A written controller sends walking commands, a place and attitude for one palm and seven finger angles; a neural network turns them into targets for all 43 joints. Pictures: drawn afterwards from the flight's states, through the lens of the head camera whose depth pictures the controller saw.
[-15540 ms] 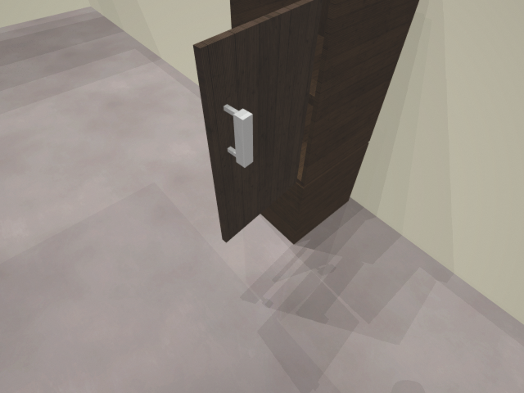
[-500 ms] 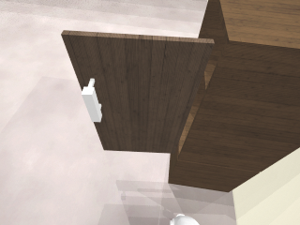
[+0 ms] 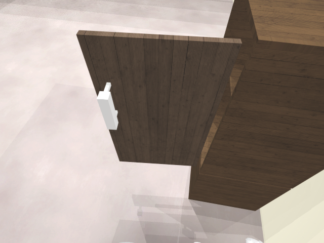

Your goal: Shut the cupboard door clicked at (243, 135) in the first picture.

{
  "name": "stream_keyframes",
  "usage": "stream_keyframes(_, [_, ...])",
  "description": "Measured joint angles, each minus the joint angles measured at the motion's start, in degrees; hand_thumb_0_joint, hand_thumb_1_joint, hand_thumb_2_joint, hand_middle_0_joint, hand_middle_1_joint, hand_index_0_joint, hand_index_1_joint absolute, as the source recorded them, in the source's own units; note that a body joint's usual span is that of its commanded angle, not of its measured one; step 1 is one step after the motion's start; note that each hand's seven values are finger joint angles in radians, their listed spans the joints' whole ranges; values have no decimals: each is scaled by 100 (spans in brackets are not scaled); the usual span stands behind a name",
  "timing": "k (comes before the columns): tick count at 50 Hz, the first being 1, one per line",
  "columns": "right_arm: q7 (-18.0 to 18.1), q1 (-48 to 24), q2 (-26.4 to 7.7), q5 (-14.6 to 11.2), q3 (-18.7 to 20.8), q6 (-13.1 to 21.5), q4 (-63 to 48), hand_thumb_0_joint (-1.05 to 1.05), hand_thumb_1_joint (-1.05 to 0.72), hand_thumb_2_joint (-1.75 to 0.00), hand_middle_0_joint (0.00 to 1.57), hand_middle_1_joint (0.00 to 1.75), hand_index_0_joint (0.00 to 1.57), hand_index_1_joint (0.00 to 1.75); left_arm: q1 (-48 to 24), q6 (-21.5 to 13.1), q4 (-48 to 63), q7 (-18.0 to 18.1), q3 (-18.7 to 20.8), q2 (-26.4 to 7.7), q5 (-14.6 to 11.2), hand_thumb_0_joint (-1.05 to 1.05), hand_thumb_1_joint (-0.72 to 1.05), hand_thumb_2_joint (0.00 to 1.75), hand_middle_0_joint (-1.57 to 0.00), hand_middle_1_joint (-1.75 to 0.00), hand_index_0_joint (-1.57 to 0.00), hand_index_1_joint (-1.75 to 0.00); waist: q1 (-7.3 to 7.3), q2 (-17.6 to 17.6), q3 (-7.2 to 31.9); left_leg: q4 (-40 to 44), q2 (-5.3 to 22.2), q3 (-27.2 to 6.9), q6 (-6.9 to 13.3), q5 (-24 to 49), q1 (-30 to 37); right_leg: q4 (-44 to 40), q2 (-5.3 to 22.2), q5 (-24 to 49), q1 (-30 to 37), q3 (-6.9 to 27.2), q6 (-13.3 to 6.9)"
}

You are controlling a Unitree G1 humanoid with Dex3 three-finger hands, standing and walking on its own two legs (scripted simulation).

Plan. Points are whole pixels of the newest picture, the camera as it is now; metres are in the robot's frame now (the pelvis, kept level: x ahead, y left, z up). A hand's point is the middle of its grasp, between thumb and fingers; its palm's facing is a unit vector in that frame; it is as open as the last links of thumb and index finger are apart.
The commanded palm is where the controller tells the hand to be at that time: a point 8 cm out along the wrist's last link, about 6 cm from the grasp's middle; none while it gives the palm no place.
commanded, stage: come to a stop and stand still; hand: left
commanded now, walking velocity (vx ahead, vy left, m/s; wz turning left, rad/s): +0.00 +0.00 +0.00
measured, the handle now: (110, 106) +0.43 +0.18 +0.06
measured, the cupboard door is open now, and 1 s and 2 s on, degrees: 96 96 96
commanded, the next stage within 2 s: look again from close up in 0.50 s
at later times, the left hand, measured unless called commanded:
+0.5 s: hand out of the picture -0.01 +0.20 -0.17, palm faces +0.00 -0.98 -0.19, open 7.3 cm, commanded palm none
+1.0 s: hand out of the picture +0.01 +0.23 -0.16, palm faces -0.01 -0.98 -0.22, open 7.4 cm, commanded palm none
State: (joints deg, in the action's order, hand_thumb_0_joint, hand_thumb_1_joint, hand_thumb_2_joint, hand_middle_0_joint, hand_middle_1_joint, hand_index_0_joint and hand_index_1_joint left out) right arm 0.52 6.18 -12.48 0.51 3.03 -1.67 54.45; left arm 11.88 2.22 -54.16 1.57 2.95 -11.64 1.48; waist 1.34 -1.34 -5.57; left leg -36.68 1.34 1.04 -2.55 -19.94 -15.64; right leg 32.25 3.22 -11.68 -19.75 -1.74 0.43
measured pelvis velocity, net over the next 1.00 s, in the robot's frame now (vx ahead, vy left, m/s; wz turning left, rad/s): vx -0.01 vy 0.05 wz -0.02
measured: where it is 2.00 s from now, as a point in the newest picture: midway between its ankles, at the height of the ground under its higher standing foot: outside the picture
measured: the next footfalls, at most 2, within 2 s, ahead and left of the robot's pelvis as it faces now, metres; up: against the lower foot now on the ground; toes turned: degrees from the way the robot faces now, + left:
left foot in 0.02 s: +0.03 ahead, +0.14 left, +0.00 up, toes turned +1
right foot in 0.24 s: +0.01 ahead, -0.09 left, +0.00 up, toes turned -2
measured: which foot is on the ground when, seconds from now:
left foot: up 0.00-0.00, down 0.02-1.00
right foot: down 0.00-0.02, up 0.04-0.22, down 0.24-1.00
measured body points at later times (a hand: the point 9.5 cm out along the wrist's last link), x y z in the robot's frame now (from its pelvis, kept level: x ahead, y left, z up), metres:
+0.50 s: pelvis -0.02 +0.03 +0.01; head +0.00 +0.03 +0.46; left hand +0.00 +0.26 -0.15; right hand -0.01 -0.19 -0.15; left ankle -0.01 +0.14 -0.73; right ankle -0.03 -0.10 -0.73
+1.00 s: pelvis -0.01 +0.05 +0.01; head +0.00 +0.04 +0.45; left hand +0.01 +0.28 -0.15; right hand +0.00 -0.17 -0.16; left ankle -0.01 +0.14 -0.73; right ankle -0.03 -0.10 -0.73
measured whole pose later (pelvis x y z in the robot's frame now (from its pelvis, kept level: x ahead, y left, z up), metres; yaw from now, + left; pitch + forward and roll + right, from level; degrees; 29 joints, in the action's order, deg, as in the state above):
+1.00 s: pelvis -0.01 +0.05 +0.01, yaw -1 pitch -1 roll +0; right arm 0.7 16.7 -10.0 0.9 -1.0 1.1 60.8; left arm 16.0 -0.4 -61.2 2.0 -0.6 -9.0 0.6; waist -0.5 1.0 -1.3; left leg -28.2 -2.0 3.8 2.8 -15.4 -12.5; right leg 29.3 3.1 -17.5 -11.4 1.0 2.3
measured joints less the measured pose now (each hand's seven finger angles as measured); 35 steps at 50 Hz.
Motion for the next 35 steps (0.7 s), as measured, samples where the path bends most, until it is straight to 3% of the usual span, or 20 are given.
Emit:
stream_keyframes(1, [-3, 82, -25, 6, -18, 48, -28, 0, -92, -90, 20, 30, 20, 30, 50, 32, 4, -3, 5, -15, -19, 0, 91, 90, -20, -30, -20, -30, -20, 62, 84, 442, 39, -43, 73, 162, 178, 128, -37, -53, -92, -43, 45])
stream_keyframes(4, [0, 239, 139, 88, -116, 31, 67, 0, -92, -90, 20, 30, 20, 30, 21, 138, -92, 8, 53, -151, -53, 1, 91, 90, -20, -30, -20, -30, -5, -125, 88, 379, -87, -30, 234, 217, 122, 716, -38, -940, -245, 102, 76])
stream_keyframes(7, [9, 405, 281, 117, -246, -22, 214, 1, -91, -90, 20, 30, 20, 30, 100, 122, -143, -1, 50, -179, -48, 1, 91, 90, -20, -30, -20, -30, 28, -114, 168, 656, -120, -46, 295, 392, 176, 1241, -135, -1187, -205, 120, 69])
stream_keyframes(9, [45, 464, 328, 108, -263, -32, 299, 1, -92, -90, 20, 30, 20, 30, 205, 60, -177, -7, 12, -147, -62, 1, 91, 90, -20, -30, -20, -30, 40, -61, 209, 809, -141, -23, 318, 490, 202, 1023, -151, -1149, 50, 57, 86])
stream_keyframes(11, [63, 502, 321, 76, -266, -8, 354, 1, -93, -90, 20, 30, 21, 30, 312, -9, -237, -6, -41, -113, -77, 1, 91, 90, -20, -30, -20, -30, 31, -52, 236, 827, -200, 35, 320, 514, 171, 268, -128, -695, 473, 34, 102])
stream_keyframes(13, [58, 476, 296, 27, -261, 17, 421, 1, -93, -90, 20, 30, 21, 30, 363, -79, -385, 22, -93, -41, -84, 1, 91, 90, -20, -30, -20, -30, 26, -16, 226, 736, -223, 129, 308, 469, 104, -228, -123, -676, 694, 126, 12])
stream_keyframes(18, [64, 474, 229, -1, -246, 36, 593, 1, -93, -90, 20, 30, 21, 30, 421, -122, -678, 20, -242, 213, -101, 1, 91, 90, -20, -30, -20, -30, -151, 182, 195, 1041, -185, 170, 324, 653, 294, -420, -167, -444, 799, 168, 21])
stream_keyframes(30, [47, 946, 398, 15, -322, 104, 1089, 1, -92, -90, 20, 30, 20, 30, 281, -160, -855, 45, -237, 259, -91, 1, 92, 90, -20, -30, -20, -30, -189, 53, 347, 1318, -208, 187, 375, 813, 400, -747, -151, -246, 925, 181, 72])
stream_keyframes(35, [-15, 1159, 345, 52, -347, 179, 770, 1, -91, -90, 20, 30, 20, 30, 366, -298, -781, 99, -346, 279, -82, 1, 92, 90, -20, -30, -20, -30, -274, 215, 379, 669, -157, 130, 420, 490, 43, -420, -190, -415, 740, 121, 83])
